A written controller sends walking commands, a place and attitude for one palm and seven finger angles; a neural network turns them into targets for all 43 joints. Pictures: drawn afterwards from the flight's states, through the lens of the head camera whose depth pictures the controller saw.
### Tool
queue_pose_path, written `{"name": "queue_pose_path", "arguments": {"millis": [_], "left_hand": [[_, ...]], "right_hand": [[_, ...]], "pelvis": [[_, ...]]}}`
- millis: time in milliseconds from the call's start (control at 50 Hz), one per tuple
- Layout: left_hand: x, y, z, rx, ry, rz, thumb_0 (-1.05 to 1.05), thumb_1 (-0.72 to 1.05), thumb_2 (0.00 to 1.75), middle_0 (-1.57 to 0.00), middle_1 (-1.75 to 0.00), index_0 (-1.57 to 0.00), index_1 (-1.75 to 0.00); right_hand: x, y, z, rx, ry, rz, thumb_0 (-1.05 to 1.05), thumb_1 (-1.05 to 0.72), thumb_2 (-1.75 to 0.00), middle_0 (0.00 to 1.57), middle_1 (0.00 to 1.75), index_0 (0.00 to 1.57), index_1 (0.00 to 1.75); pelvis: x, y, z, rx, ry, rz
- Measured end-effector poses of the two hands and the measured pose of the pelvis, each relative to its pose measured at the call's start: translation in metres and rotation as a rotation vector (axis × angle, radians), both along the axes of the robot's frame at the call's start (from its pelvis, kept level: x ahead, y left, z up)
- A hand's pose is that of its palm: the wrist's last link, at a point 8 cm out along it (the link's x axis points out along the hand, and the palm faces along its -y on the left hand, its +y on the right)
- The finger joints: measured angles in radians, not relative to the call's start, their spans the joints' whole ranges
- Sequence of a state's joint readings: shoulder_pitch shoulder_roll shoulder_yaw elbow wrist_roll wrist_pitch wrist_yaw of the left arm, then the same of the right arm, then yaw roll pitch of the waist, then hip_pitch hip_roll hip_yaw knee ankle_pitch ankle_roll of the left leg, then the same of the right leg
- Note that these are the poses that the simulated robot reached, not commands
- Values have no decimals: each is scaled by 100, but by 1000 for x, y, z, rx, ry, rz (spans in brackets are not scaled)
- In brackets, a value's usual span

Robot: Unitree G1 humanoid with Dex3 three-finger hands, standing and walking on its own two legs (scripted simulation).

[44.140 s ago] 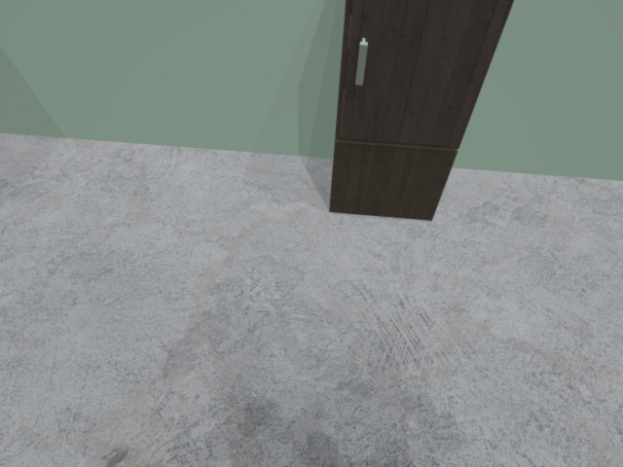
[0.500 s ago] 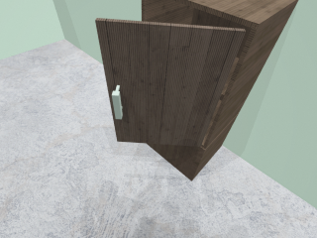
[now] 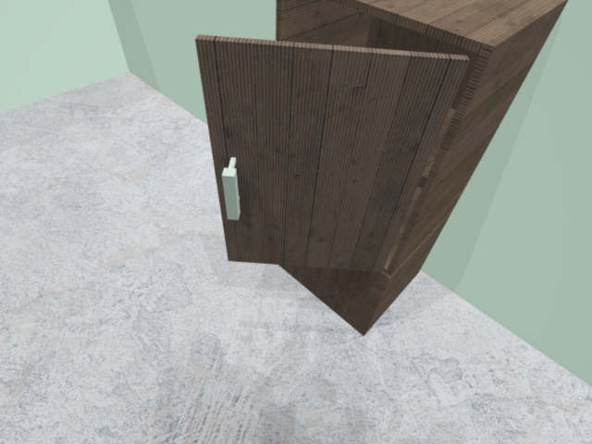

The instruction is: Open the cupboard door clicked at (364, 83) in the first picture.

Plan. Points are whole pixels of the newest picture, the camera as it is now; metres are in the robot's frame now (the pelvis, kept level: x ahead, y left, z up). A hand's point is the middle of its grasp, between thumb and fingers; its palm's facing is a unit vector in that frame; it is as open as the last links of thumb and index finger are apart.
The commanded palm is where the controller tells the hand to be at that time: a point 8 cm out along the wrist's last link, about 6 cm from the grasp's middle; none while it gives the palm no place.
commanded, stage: look again from close up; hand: left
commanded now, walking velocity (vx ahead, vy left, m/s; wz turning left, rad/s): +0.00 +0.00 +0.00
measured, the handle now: (233, 188) +0.60 +0.17 -0.05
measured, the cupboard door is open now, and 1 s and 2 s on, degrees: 41 41 41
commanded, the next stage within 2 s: raise the hand with hooked fingers in 0.60 s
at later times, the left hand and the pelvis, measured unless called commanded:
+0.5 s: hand out of the picture +0.04 +0.18 -0.17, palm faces -0.01 -0.97 -0.23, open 7.4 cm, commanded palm none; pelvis +0.02 -0.01 +0.00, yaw -1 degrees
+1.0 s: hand (191, 362) +0.23 +0.16 -0.03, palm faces +0.08 -1.00 -0.04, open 8.0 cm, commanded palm +0.15 +0.23 -0.07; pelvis +0.01 -0.03 -0.05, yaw +0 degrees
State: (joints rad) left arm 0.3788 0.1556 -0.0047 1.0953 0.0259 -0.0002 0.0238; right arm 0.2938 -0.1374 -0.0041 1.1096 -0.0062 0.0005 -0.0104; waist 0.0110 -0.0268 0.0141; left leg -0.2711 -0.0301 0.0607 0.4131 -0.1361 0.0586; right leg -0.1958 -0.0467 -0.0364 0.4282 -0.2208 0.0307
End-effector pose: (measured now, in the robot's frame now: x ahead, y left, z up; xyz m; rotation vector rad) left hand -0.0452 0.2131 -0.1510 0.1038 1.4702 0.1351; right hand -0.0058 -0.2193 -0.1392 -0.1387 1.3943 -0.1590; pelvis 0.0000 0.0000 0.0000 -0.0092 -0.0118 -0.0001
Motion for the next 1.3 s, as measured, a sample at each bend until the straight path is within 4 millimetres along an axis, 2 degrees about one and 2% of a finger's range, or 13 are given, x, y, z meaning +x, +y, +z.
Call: {"name": "queue_pose_path", "arguments": {"millis": [180,320,520,720,760,880,940,1000,1080,1120,1160,1200,1300], "left_hand": [[3,-7,-3,2,1,-19,0,91,90,-20,-30,-20,-30],[37,8,5,62,-82,-25,0,91,90,-20,-30,-20,-30],[88,11,11,80,-173,-70,0,91,90,-20,-30,-19,-30],[106,3,7,62,-182,-87,0,91,90,-20,-30,-20,-30],[132,6,26,64,-348,15,1,91,90,-20,-30,-20,-30],[233,13,130,123,-1092,54,1,86,88,-20,-33,-20,-33],[255,10,144,74,-1328,-6,1,81,86,-21,-36,-20,-36],[248,2,126,-11,-1442,-99,0,75,83,-21,-40,-20,-40],[213,0,75,-86,-1359,-123,0,66,80,-22,-46,-21,-46],[195,5,59,-75,-1317,-73,0,61,78,-22,-49,-22,-49],[182,12,58,-27,-1331,-30,1,57,76,-23,-52,-22,-52],[179,19,70,31,-1399,-26,1,52,74,-23,-55,-23,-55],[208,21,102,33,-1557,-163,1,40,69,-23,-62,-23,-62]], "right_hand": [[9,-4,-9,4,-30,7,1,-92,-89,20,30,20,30],[28,-4,-18,23,-84,7,2,-94,-89,20,30,20,30],[49,-18,-9,7,-123,11,1,-93,-89,20,30,20,30],[57,-29,-2,-21,-102,18,1,-92,-89,20,30,20,30],[67,-33,5,-44,-189,17,1,-91,-89,20,30,20,30],[128,-46,22,-85,-546,61,1,-91,-89,20,30,20,30],[162,-54,27,-93,-677,92,1,-91,-89,20,30,20,30],[191,-63,27,-103,-774,142,1,-91,-89,20,30,20,30],[221,-71,19,-129,-852,209,1,-91,-90,20,30,20,30],[231,-73,12,-139,-868,231,1,-91,-90,20,30,20,30],[237,-70,3,-142,-871,244,1,-91,-90,20,30,20,30],[238,-65,-8,-136,-861,255,1,-91,-90,20,30,20,30],[223,-48,-36,-83,-806,238,1,-91,-90,20,30,20,30]], "pelvis": [[1,1,-7,-15,6,3],[13,2,-8,1,-1,-1],[23,-7,-4,11,-6,-18],[28,-14,-3,3,-3,-22],[27,-15,-4,6,2,-15],[23,-19,-16,8,43,22],[15,-25,-32,11,120,8],[9,-34,-54,13,186,-2],[3,-43,-84,4,245,3],[2,-46,-95,-6,261,8],[1,-48,-104,-19,265,16],[1,-50,-110,-33,268,22],[-5,-51,-118,-56,274,29]]}}
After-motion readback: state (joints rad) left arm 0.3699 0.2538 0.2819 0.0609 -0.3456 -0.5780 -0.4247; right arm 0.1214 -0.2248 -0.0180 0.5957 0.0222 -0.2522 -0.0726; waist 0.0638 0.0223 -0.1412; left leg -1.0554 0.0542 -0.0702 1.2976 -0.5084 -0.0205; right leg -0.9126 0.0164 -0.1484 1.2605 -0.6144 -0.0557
